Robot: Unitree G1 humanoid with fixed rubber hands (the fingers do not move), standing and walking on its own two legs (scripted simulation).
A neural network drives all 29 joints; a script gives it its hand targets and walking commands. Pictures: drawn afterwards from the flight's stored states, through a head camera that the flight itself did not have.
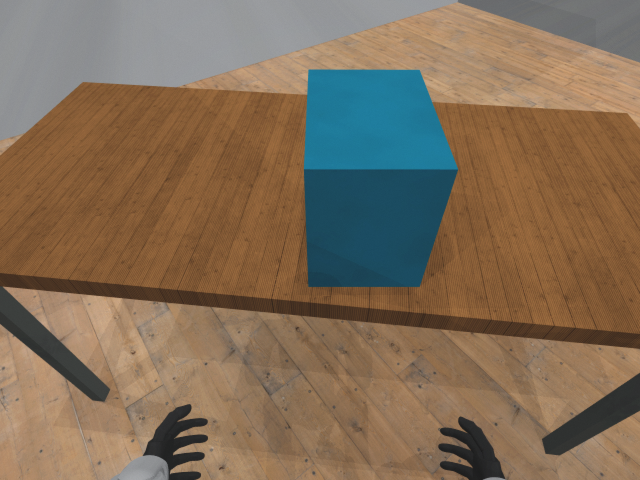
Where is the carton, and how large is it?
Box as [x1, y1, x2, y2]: [304, 70, 457, 286]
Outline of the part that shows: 308,70 304,155 308,286 419,286 457,171 455,162 419,70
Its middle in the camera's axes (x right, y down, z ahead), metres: +0.07 -0.10 +0.63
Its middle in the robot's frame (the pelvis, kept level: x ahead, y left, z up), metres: +0.55 -0.02 +0.07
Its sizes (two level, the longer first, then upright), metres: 0.265 0.183 0.240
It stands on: a table, 0.74 m high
